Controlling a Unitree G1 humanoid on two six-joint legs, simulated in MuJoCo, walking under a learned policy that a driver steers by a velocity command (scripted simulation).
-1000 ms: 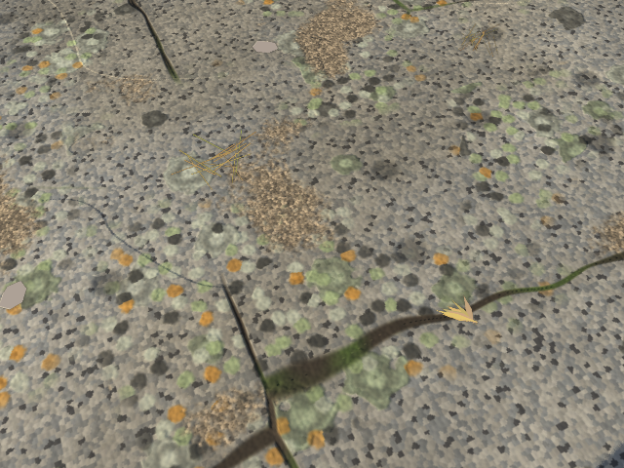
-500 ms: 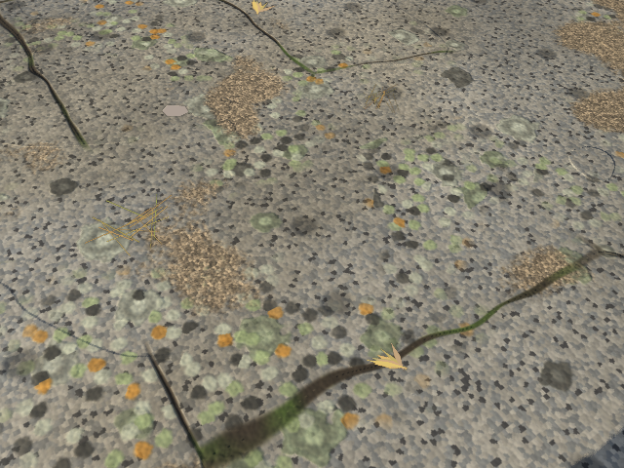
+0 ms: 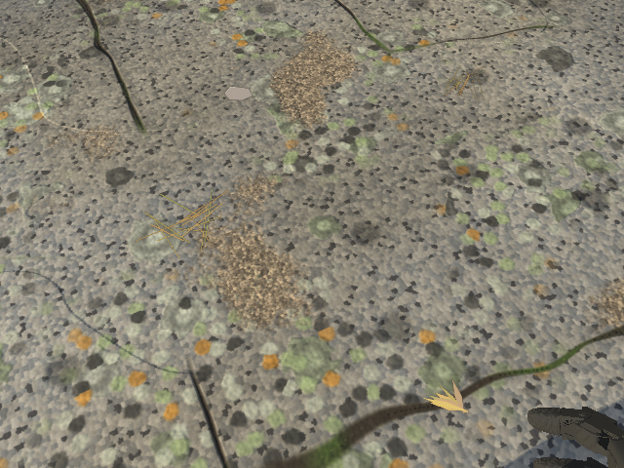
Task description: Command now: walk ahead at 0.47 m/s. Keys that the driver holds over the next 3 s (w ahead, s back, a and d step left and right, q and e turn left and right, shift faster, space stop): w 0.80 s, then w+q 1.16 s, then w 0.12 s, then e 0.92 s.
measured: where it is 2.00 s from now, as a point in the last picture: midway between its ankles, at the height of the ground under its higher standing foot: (323, 217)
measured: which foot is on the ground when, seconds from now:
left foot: up 0.00-0.08, down 0.10-0.64, up 0.66-1.00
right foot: down 0.00-0.10, up 0.12-0.60, down 0.62-1.00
